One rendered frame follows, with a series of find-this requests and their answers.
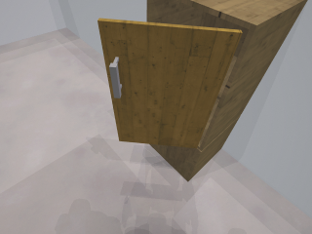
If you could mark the cupboard door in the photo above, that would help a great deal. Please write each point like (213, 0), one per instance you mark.
(171, 75)

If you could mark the handle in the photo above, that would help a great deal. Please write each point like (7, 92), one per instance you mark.
(115, 78)

